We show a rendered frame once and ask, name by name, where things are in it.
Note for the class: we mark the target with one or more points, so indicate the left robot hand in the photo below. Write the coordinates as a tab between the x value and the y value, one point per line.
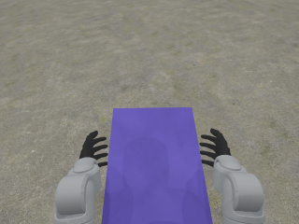
88	150

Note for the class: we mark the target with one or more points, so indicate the right robot hand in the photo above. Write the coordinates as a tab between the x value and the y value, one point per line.
221	147

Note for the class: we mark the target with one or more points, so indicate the right robot forearm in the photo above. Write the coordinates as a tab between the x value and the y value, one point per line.
242	198

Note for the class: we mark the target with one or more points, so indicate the carton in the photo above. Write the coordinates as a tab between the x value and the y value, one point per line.
155	172

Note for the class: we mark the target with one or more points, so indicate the left robot forearm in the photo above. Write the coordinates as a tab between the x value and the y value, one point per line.
74	198

